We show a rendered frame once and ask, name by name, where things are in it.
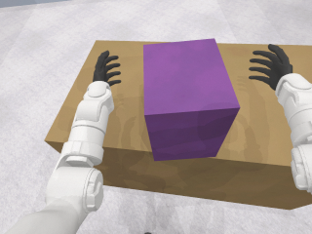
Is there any robot left hand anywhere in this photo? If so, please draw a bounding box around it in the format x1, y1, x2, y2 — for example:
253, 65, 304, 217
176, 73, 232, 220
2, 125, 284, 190
93, 50, 122, 87

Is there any right robot upper arm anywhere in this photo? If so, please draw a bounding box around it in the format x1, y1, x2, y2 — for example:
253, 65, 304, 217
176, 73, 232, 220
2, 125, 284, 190
291, 143, 312, 195

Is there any robot right hand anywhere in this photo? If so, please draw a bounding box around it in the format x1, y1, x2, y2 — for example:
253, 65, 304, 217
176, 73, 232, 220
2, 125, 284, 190
249, 44, 293, 91

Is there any left robot upper arm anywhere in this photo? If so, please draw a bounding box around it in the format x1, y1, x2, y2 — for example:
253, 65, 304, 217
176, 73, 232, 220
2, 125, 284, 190
5, 166, 104, 234

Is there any robot left forearm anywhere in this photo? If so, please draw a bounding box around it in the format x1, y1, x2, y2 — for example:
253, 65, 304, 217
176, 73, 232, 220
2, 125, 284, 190
45, 81, 114, 204

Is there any pedestal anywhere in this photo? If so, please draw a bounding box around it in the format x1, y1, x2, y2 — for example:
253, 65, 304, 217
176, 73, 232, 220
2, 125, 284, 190
44, 40, 312, 211

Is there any carton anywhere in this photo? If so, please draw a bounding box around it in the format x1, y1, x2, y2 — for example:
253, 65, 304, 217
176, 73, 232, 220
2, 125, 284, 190
143, 38, 241, 162

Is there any robot right forearm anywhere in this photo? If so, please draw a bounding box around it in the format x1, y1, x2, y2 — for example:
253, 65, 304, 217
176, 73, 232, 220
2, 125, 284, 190
275, 73, 312, 148

